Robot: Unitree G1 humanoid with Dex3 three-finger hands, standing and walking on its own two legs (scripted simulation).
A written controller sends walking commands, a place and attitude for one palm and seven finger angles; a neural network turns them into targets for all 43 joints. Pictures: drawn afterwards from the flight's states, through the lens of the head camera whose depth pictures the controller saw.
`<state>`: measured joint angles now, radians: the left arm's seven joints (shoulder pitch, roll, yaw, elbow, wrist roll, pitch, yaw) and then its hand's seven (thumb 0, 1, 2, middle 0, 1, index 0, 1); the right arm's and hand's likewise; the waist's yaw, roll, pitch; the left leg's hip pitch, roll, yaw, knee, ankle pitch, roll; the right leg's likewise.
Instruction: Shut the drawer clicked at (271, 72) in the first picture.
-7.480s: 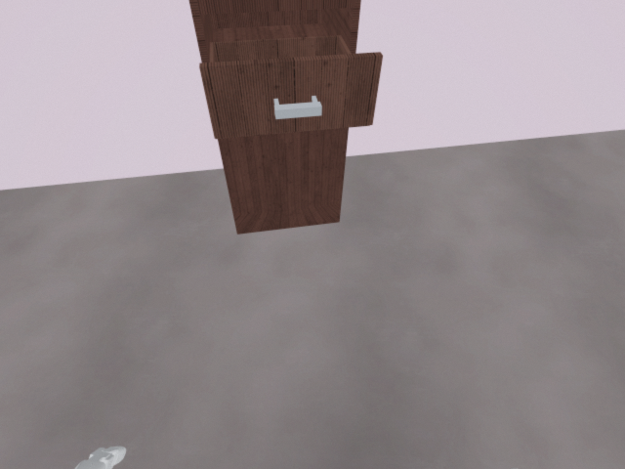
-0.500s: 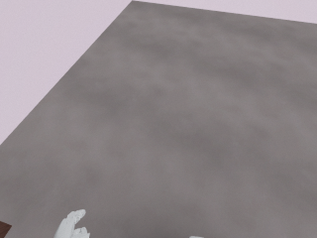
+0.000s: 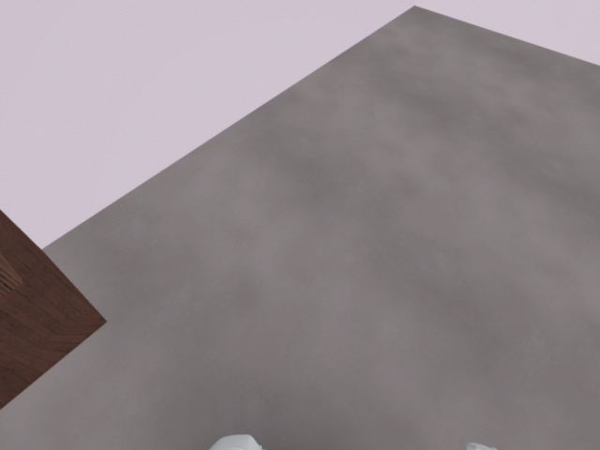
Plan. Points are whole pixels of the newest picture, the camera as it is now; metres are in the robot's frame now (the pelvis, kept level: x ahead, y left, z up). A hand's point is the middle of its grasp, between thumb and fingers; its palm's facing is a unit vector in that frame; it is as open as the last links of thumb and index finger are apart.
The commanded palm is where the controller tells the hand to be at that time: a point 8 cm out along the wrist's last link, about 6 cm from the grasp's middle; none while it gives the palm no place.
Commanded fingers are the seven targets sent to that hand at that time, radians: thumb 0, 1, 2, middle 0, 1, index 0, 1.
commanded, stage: turn to face it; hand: left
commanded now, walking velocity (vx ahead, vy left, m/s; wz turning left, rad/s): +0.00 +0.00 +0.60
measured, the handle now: out of the picture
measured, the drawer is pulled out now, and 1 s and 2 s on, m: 0.30 0.30 0.30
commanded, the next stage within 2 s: take the last steps up to it in 1.50 s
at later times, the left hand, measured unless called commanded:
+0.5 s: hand out of the picture +0.06 +0.26 -0.15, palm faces +0.29 -0.92 -0.25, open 7.4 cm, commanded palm none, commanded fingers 0.00 0.90 0.90 -0.20 -0.30 -0.20 -0.30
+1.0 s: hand out of the picture -0.07 +0.18 -0.14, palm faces +0.58 -0.77 -0.27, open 7.4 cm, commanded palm none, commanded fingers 0.00 0.90 0.90 -0.20 -0.30 -0.20 -0.30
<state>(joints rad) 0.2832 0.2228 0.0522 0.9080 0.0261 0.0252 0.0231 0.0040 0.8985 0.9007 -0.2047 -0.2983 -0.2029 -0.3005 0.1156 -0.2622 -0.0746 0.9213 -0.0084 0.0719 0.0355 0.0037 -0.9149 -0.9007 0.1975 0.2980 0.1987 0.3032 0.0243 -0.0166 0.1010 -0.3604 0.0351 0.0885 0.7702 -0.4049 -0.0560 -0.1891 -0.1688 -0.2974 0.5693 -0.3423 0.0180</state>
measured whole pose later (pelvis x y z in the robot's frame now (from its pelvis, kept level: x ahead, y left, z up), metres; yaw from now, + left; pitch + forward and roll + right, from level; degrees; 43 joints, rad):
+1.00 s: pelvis -0.01 -0.02 +0.01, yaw +36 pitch -1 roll +2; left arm 0.24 0.18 0.03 0.89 0.02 0.02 0.02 0.00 0.90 0.90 -0.20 -0.30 -0.20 -0.30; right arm 0.21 -0.29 -0.10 0.96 -0.02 0.10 0.03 0.00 -0.91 -0.90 0.20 0.30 0.20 0.30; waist -0.02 0.01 0.07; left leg -0.46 0.04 -0.01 1.03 -0.39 -0.09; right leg -0.16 -0.13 -0.20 0.49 -0.30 0.00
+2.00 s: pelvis +0.01 +0.04 +0.02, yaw +54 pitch -1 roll +1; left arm 0.44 0.12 0.03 1.08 0.02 -0.05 0.02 0.00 0.91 0.90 -0.20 -0.30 -0.20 -0.30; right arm 0.30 -0.22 -0.08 1.08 -0.03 0.04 0.02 0.00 -0.91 -0.90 0.20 0.30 0.20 0.30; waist 0.01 0.04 -0.01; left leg -0.48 0.09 0.01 0.96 -0.23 -0.03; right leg -0.04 -0.02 -0.11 0.31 -0.24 -0.03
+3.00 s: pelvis +0.12 +0.20 +0.00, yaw +52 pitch -2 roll +2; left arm 0.10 0.12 0.04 1.01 0.02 -0.02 0.05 -0.02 0.93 0.90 -0.20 -0.30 -0.20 -0.30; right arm 0.29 -0.16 -0.07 1.10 0.00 0.04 -0.03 0.00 -0.91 -0.90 0.20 0.30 0.20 0.30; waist -0.03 0.03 0.09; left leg -0.37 0.03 0.03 0.99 -0.50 -0.03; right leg -0.34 -0.06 -0.14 0.51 -0.14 -0.06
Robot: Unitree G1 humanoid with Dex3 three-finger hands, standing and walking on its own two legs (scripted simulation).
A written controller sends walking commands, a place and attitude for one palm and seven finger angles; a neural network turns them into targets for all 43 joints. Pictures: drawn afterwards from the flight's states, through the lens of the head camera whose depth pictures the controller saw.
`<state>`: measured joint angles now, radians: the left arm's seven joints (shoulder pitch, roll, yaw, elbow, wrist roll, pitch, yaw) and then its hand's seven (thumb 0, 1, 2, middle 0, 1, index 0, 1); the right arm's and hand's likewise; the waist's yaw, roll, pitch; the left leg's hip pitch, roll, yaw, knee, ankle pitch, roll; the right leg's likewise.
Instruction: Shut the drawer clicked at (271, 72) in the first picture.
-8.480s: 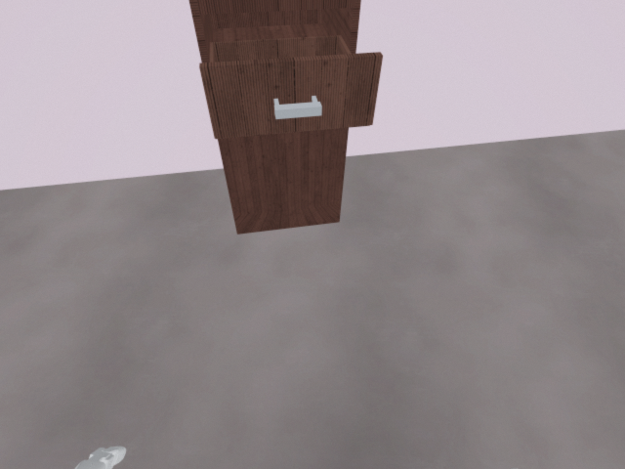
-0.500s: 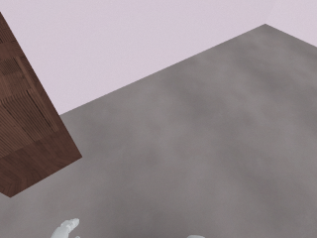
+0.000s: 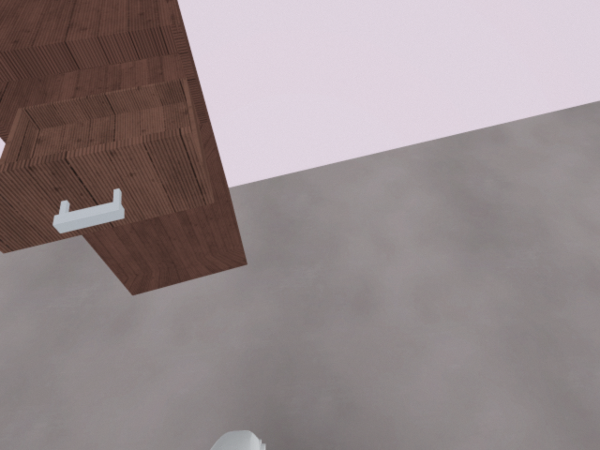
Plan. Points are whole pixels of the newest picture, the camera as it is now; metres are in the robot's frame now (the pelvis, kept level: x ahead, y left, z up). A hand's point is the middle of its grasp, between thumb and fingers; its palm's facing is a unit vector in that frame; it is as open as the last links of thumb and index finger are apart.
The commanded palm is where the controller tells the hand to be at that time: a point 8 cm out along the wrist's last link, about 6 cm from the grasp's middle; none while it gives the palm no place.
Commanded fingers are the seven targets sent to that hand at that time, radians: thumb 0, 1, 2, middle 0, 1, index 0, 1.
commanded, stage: turn to face it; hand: left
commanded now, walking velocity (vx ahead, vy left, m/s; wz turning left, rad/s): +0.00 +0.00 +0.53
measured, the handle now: (90, 208) +0.49 +0.40 +0.01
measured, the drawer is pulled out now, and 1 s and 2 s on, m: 0.30 0.30 0.30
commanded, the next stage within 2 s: take the last steps up to it in 0.50 s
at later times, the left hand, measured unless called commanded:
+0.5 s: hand out of the picture +0.04 +0.28 -0.16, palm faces +0.26 -0.93 -0.25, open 7.4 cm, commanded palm none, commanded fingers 0.00 0.90 0.90 -0.20 -0.30 -0.20 -0.30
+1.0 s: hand out of the picture -0.04 +0.18 -0.16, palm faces +0.39 -0.89 -0.22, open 7.3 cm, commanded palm none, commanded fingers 0.00 0.90 0.90 -0.20 -0.30 -0.20 -0.30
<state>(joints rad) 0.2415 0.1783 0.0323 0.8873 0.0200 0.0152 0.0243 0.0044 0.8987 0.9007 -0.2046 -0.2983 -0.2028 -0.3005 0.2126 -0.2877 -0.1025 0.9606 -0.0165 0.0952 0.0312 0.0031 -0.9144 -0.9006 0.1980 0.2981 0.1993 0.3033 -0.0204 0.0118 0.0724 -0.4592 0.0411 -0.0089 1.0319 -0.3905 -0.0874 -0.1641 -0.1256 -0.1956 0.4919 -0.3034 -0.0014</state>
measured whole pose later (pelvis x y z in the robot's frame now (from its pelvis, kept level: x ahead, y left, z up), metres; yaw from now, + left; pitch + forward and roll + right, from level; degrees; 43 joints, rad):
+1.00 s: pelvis +0.06 +0.04 +0.01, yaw +18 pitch -1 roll +1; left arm 0.44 0.12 0.03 1.08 0.02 -0.05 0.02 0.00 0.91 0.90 -0.20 -0.30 -0.20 -0.30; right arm 0.30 -0.22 -0.08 1.08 -0.03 0.04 0.02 0.00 -0.91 -0.90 0.20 0.30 0.20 0.30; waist 0.01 0.04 -0.01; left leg -0.48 0.09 0.01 0.96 -0.23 -0.03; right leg -0.04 -0.02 -0.11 0.31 -0.24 -0.03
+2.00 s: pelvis +0.24 +0.10 -0.01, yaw +16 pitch -2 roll +2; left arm 0.10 0.12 0.04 1.01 0.02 -0.02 0.05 -0.02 0.93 0.90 -0.20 -0.30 -0.20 -0.30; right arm 0.29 -0.16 -0.07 1.10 0.00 0.04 -0.03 0.00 -0.91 -0.90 0.20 0.30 0.20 0.30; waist -0.03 0.03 0.09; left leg -0.37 0.03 0.03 0.99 -0.50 -0.03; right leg -0.34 -0.06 -0.14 0.51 -0.14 -0.06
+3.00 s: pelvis +0.19 +0.07 +0.00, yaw +15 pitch -2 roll +1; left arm 0.28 0.13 0.02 1.15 0.00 -0.01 0.05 0.02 0.95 0.90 -0.20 -0.30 -0.20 -0.30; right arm 0.29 -0.12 -0.02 1.16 -0.01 -0.01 -0.05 0.00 -0.91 -0.90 0.20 0.30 0.20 0.30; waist -0.01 0.02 0.02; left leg -0.15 0.07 0.03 0.42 -0.24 -0.06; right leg -0.12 0.03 -0.09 0.44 -0.30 -0.06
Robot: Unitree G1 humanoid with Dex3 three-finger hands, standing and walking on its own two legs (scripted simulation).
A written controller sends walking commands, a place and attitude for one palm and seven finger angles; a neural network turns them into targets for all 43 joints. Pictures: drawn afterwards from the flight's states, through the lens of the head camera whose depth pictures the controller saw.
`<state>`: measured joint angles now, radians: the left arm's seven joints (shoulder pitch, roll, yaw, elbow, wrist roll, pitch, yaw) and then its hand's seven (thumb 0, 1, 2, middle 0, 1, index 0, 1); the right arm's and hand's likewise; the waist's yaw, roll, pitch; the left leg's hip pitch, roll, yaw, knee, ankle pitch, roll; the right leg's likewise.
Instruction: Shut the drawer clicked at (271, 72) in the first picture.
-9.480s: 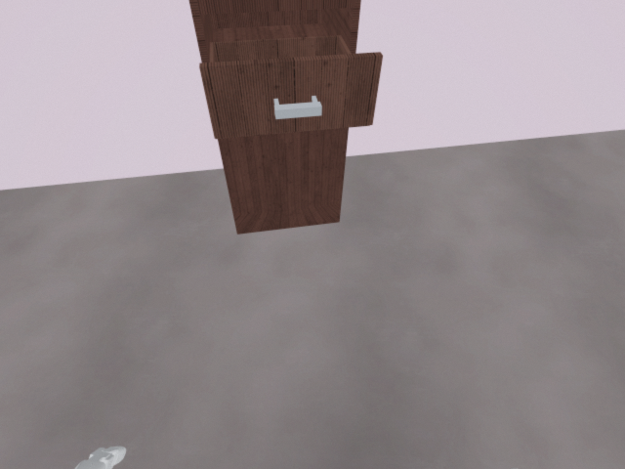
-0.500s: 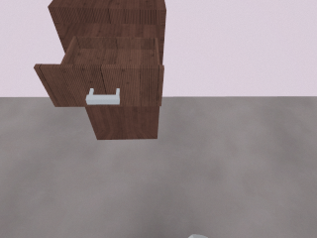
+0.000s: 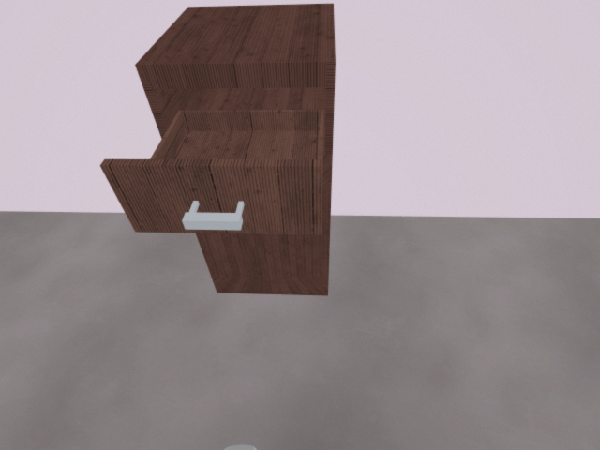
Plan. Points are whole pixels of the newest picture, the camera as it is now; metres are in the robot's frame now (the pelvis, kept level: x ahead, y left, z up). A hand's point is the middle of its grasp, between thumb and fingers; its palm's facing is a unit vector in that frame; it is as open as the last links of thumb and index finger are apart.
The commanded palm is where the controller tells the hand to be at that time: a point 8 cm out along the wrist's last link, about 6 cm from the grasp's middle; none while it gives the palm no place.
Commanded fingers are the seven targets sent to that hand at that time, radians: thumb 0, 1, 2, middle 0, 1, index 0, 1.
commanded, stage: take the last steps up to it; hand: left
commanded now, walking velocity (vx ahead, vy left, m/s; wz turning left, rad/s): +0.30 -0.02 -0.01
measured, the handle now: (215, 213) +0.52 +0.21 +0.00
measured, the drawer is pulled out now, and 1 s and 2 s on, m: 0.30 0.30 0.30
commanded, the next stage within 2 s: come to a stop and stand still in 0.62 s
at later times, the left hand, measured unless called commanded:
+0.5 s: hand (158, 447) +0.17 +0.25 -0.18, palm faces +0.05 -0.99 -0.16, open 7.4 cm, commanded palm none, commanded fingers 0.00 0.90 0.90 -0.20 -0.30 -0.20 -0.30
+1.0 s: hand (226, 358) +0.31 +0.17 -0.17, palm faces -0.01 -0.97 -0.24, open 7.2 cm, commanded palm none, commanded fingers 0.00 0.90 0.90 -0.20 -0.30 -0.20 -0.30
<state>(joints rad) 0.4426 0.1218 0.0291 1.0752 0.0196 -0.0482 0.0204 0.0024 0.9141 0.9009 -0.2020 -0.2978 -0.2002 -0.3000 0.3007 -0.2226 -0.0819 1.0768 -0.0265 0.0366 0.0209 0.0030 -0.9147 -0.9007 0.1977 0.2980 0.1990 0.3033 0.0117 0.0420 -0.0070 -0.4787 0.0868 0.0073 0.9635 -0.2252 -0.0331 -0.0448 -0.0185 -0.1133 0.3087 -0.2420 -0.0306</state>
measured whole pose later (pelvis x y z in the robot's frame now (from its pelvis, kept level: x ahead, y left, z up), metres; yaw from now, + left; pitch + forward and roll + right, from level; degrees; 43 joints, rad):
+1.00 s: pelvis +0.20 +0.01 -0.02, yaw -2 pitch -2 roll +2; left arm 0.10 0.12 0.04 1.01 0.02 -0.02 0.05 -0.02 0.93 0.90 -0.20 -0.30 -0.20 -0.30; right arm 0.29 -0.16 -0.07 1.10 0.00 0.04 -0.03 0.00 -0.91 -0.90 0.20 0.30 0.20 0.30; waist -0.03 0.03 0.09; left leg -0.37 0.03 0.03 0.99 -0.50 -0.03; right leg -0.34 -0.06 -0.14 0.51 -0.14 -0.06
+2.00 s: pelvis +0.14 -0.01 -0.01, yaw -3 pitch -2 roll +1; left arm 0.28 0.13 0.02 1.15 0.00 -0.01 0.05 0.02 0.95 0.90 -0.20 -0.30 -0.20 -0.30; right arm 0.29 -0.12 -0.02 1.16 -0.01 -0.01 -0.05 0.00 -0.91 -0.90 0.20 0.30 0.20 0.30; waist -0.01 0.02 0.02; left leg -0.15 0.07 0.03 0.42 -0.24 -0.06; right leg -0.12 0.03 -0.09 0.44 -0.30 -0.06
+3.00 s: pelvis +0.13 +0.07 -0.01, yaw -4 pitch +0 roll +0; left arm 0.30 0.15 -0.01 1.09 0.01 0.00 0.04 0.00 0.91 0.90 -0.20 -0.30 -0.20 -0.30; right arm 0.31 -0.13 0.02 1.11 -0.01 -0.03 -0.02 0.00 -0.92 -0.90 0.20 0.30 0.20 0.30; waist 0.00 -0.01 0.03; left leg -0.19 -0.06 0.10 0.43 -0.24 0.09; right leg -0.19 -0.06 -0.03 0.46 -0.26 0.03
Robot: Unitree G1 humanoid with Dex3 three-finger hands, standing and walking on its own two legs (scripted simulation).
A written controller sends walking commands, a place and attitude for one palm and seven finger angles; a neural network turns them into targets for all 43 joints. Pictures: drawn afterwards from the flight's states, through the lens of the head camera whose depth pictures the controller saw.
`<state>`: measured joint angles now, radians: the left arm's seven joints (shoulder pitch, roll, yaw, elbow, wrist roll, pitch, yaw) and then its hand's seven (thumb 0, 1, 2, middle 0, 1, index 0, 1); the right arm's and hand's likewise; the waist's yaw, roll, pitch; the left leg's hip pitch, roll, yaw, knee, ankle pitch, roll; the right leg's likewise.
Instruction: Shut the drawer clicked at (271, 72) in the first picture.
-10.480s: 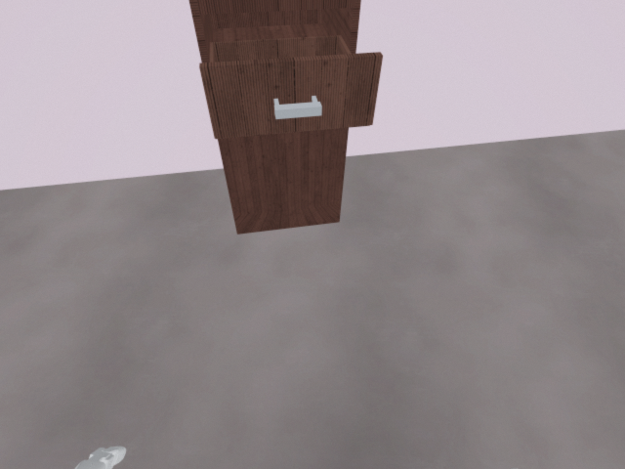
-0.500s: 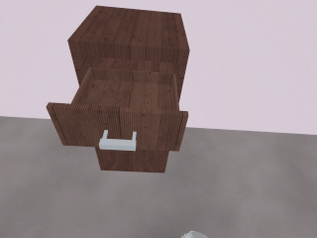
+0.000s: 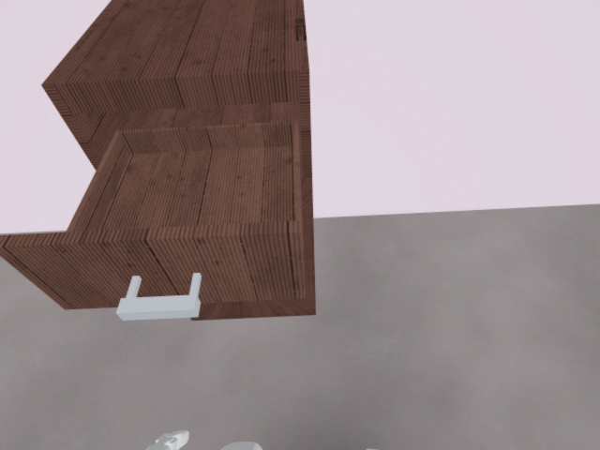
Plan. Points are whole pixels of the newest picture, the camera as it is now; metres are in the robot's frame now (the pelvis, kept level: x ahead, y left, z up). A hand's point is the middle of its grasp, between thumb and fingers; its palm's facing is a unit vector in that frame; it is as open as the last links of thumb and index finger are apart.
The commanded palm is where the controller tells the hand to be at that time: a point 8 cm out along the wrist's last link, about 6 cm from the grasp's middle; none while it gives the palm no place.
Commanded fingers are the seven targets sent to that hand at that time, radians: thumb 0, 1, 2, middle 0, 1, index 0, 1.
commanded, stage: come to a stop and stand still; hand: left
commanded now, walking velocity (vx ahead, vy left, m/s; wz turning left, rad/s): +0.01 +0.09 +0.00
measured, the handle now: (162, 294) +0.32 +0.21 +0.02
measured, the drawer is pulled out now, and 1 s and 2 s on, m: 0.30 0.30 0.30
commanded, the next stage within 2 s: look again from close up in 1.28 s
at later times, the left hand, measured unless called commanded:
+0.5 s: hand out of the picture -0.10 +0.24 -0.17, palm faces +0.07 -0.98 -0.18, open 7.4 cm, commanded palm none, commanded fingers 0.00 0.90 0.90 -0.20 -0.30 -0.20 -0.30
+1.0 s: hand out of the picture -0.05 +0.15 -0.17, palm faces +0.04 -0.98 -0.21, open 7.2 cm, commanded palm none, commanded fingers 0.00 0.90 0.90 -0.20 -0.30 -0.20 -0.30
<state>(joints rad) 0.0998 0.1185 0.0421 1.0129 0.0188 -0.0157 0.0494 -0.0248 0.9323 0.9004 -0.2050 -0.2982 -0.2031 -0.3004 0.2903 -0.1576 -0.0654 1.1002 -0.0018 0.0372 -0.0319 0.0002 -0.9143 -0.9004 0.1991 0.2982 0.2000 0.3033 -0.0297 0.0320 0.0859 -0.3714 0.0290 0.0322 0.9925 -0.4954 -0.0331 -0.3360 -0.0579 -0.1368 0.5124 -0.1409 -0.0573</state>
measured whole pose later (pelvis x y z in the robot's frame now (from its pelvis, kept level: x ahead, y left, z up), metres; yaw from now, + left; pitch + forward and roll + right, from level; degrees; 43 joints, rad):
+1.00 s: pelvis -0.05 -0.02 +0.01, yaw -1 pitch -2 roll +1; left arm 0.28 0.13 0.02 1.15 0.00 -0.01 0.05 0.02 0.95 0.90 -0.20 -0.30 -0.20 -0.30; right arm 0.29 -0.12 -0.02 1.16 -0.01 -0.01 -0.05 0.00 -0.91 -0.90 0.20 0.30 0.20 0.30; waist -0.01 0.02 0.02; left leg -0.15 0.07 0.03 0.42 -0.24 -0.06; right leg -0.12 0.03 -0.09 0.44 -0.30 -0.06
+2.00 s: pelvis -0.07 +0.06 +0.01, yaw -2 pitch +0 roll +0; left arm 0.30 0.15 -0.01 1.09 0.01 0.00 0.04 0.00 0.91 0.90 -0.20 -0.30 -0.20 -0.30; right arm 0.31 -0.13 0.02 1.11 -0.01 -0.03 -0.02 0.00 -0.92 -0.90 0.20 0.30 0.20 0.30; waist 0.00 -0.01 0.03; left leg -0.19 -0.06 0.10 0.43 -0.24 0.09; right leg -0.19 -0.06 -0.03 0.46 -0.26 0.03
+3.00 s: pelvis +0.07 -0.03 -0.01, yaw +3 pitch +0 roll +2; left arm 0.17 0.17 0.04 0.96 0.02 -0.01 0.03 0.00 0.91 0.90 -0.20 -0.30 -0.20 -0.30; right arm 0.22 -0.18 -0.05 1.02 -0.01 0.03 -0.02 0.00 -0.91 -0.90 0.20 0.30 0.20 0.30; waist -0.01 0.03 0.13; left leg -0.35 -0.02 0.02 1.03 -0.59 -0.01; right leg -0.40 -0.07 -0.05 0.63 -0.23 -0.01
